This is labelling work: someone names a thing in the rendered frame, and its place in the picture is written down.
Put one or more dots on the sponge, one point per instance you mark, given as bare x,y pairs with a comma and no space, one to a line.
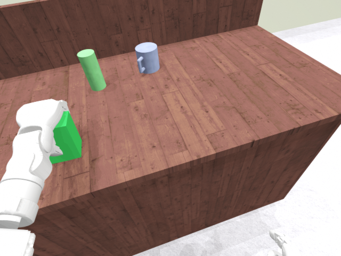
67,138

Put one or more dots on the left robot hand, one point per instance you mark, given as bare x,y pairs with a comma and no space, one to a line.
48,112

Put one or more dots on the right robot hand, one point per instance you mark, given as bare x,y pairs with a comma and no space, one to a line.
284,242

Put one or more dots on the left robot upper arm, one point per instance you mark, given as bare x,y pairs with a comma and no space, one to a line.
16,242

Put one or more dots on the table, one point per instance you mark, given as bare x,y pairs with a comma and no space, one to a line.
228,124

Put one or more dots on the robot left forearm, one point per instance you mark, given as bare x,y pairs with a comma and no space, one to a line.
26,171

